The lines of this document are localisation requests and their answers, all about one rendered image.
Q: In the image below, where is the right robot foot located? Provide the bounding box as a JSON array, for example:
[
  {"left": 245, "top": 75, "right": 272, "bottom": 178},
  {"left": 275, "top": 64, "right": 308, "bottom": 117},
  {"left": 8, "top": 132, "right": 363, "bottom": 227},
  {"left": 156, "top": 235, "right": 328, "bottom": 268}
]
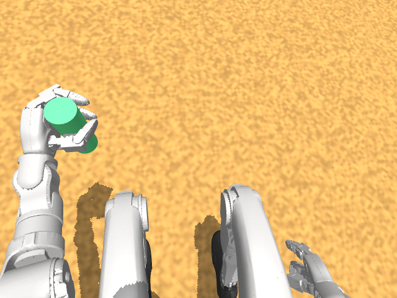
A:
[{"left": 212, "top": 230, "right": 238, "bottom": 298}]

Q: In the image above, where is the right robot arm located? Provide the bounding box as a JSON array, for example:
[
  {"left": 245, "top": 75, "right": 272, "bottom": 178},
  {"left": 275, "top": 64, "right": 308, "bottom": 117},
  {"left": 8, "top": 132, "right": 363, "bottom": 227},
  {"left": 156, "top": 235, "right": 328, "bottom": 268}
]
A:
[{"left": 313, "top": 281, "right": 350, "bottom": 298}]

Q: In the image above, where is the left robot arm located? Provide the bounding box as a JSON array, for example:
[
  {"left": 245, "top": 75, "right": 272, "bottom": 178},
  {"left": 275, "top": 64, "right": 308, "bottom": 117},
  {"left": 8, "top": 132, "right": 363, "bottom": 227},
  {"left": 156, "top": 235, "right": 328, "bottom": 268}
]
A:
[{"left": 0, "top": 153, "right": 75, "bottom": 298}]

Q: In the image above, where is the right robot hand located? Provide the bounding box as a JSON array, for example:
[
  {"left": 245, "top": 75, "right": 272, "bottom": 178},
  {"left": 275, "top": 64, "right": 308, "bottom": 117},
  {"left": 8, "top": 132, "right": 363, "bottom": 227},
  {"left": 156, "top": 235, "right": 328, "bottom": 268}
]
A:
[{"left": 285, "top": 240, "right": 334, "bottom": 295}]

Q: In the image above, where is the can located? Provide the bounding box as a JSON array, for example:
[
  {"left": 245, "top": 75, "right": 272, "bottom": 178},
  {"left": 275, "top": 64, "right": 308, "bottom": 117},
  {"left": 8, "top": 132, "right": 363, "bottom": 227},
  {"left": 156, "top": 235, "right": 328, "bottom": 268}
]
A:
[{"left": 43, "top": 97, "right": 98, "bottom": 154}]

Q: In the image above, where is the left robot hand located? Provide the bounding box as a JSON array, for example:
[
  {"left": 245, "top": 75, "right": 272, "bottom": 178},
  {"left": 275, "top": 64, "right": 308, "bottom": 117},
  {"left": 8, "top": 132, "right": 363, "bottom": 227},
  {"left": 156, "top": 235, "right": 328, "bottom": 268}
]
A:
[{"left": 20, "top": 84, "right": 98, "bottom": 158}]

